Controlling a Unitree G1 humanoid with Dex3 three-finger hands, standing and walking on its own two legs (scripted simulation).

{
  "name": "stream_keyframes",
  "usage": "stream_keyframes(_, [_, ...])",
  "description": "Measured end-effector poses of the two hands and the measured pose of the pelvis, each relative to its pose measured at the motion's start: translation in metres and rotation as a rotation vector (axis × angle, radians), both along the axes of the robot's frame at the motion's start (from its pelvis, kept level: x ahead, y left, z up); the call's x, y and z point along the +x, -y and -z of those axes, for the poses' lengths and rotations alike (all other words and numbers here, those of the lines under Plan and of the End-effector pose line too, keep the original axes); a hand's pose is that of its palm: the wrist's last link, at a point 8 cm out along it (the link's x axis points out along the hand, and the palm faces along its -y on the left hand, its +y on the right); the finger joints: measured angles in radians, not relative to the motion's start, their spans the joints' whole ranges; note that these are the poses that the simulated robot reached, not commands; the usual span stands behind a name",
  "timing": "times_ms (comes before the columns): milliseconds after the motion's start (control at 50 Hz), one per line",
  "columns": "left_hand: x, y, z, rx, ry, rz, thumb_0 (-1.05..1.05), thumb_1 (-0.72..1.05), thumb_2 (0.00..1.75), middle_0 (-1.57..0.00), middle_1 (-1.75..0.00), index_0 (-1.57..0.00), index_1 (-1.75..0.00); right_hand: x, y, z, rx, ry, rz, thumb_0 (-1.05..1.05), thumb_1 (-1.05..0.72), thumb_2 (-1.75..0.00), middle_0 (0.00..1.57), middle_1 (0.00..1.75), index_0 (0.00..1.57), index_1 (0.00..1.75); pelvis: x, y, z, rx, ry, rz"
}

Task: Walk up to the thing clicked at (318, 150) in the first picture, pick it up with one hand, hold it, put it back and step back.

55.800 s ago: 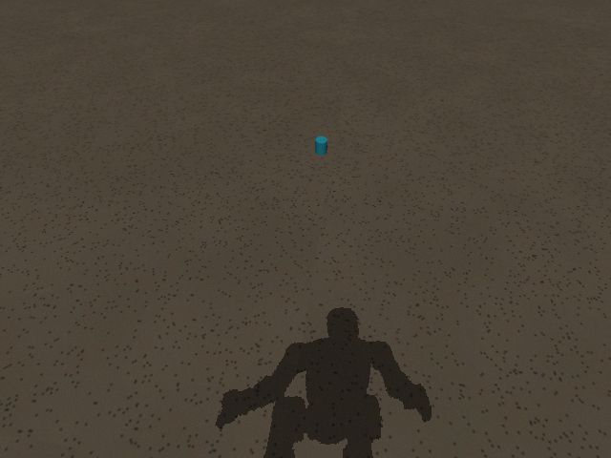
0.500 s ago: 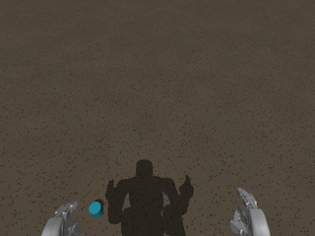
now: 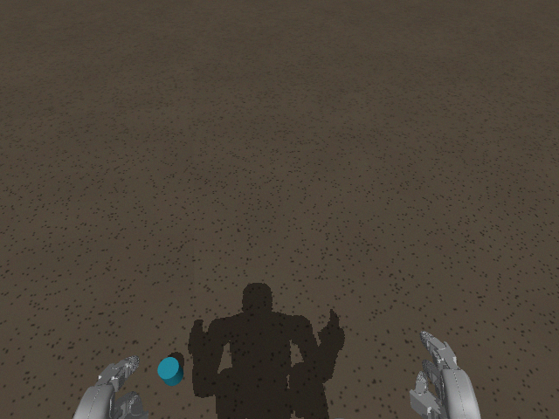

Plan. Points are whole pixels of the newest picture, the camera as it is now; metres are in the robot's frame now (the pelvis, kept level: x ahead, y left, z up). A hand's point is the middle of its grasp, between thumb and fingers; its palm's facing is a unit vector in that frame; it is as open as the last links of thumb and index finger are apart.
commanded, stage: home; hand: left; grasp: from above
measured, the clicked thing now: (170, 371) +0.41 +0.32 -0.67
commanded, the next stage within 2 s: stand in 0.10 s
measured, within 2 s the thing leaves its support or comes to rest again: neither
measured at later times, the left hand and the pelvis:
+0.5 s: hand out of the picture +0.11 +0.23 -0.10, palm faces +0.01 -0.94 -0.35, open 7.4 cm; pelvis +0.00 +0.00 +0.03, yaw +0 degrees
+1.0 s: hand out of the picture +0.04 +0.24 -0.10, palm faces +0.03 -0.94 -0.34, open 7.4 cm; pelvis +0.00 +0.00 +0.06, yaw +0 degrees
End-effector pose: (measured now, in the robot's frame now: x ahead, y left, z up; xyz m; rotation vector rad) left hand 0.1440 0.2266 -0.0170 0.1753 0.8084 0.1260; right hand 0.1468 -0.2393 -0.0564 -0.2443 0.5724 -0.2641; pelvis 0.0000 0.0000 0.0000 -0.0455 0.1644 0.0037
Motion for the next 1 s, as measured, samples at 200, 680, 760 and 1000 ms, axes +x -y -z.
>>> stream_keyframes(200, [0.002,0.002,0.000,0.001,-0.001,-0.001,0.01,0.90,0.90,-0.20,-0.30,-0.20,-0.30,0.003,0.002,0.001,0.004,0.000,0.000,0.01,-0.90,-0.90,0.20,0.30,0.20,0.30,0.002,0.002,0.000,0.002,-0.002,0.000])
stream_keyframes(680, [-0.084,-0.054,0.054,0.113,-0.367,-0.083,0.00,0.90,0.90,-0.20,-0.30,-0.20,-0.30,-0.078,0.035,0.016,0.026,-0.607,0.006,0.01,-0.90,-0.90,0.20,0.30,0.20,0.30,0.002,-0.004,-0.048,0.042,0.203,0.006])
stream_keyframes(760, [-0.096,-0.054,0.052,0.106,-0.412,-0.099,0.00,0.90,0.90,-0.21,-0.30,-0.20,-0.30,-0.081,0.030,0.015,0.044,-0.624,0.007,0.01,-0.90,-0.90,0.20,0.30,0.20,0.30,0.001,-0.005,-0.054,0.043,0.218,0.005])
stream_keyframes(1000, [-0.111,-0.057,0.042,0.123,-0.460,-0.115,0.00,0.90,0.90,-0.21,-0.30,-0.20,-0.30,-0.085,0.032,0.011,0.065,-0.647,0.010,0.01,-0.90,-0.90,0.20,0.30,0.20,0.30,-0.003,-0.002,-0.064,0.046,0.241,0.003])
